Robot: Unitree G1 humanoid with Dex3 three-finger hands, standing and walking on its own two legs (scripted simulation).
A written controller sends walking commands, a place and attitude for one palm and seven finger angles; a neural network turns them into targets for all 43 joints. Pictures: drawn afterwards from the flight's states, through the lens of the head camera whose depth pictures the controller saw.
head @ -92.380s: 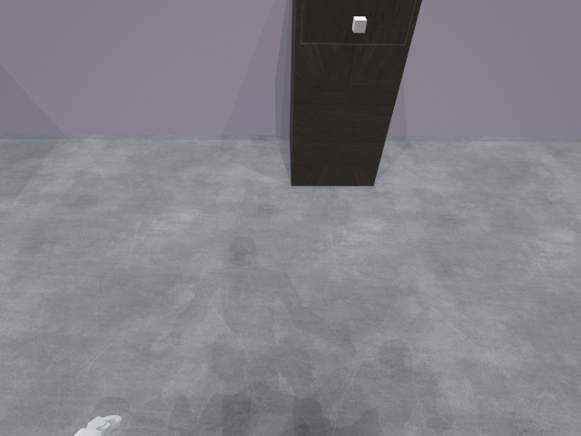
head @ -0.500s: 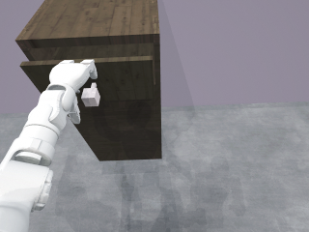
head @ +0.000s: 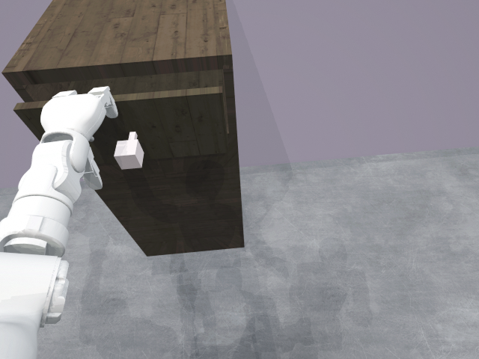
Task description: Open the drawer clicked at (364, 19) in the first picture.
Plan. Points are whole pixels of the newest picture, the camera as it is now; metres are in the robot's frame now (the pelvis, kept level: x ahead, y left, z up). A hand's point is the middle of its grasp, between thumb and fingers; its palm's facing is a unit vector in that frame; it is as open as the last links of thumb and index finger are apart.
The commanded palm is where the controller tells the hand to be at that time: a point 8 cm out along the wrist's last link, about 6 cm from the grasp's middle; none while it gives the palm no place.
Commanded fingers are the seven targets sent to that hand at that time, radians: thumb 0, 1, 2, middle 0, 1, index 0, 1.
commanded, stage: move the hooked fingers above the handle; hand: left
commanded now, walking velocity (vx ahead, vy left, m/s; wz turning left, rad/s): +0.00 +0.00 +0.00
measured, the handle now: (131, 147) +0.51 +0.22 +0.04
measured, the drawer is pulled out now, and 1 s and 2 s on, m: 0.07 0.07 0.07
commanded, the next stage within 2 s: none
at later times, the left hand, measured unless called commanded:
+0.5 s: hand (93, 128) +0.47 +0.25 +0.13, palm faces +0.05 +0.00 -1.00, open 13.9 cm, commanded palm +0.43 +0.25 +0.17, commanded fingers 0.00 -0.50 0.30 -0.30 -1.20 -0.30 -1.20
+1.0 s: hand (74, 138) +0.45 +0.28 +0.13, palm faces -0.01 +0.05 -1.00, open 13.9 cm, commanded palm +0.43 +0.25 +0.17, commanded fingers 0.00 -0.50 0.30 -0.30 -1.20 -0.30 -1.20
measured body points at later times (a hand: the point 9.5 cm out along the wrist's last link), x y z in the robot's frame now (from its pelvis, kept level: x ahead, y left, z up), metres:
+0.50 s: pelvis +0.00 +0.02 +0.00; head +0.06 -0.01 +0.44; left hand +0.46 +0.25 +0.18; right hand +0.10 -0.23 -0.14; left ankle -0.04 +0.10 -0.73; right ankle -0.01 -0.10 -0.73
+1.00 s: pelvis +0.00 +0.00 +0.00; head +0.05 -0.02 +0.45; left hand +0.44 +0.27 +0.18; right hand +0.10 -0.26 -0.14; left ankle -0.04 +0.10 -0.73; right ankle -0.01 -0.10 -0.73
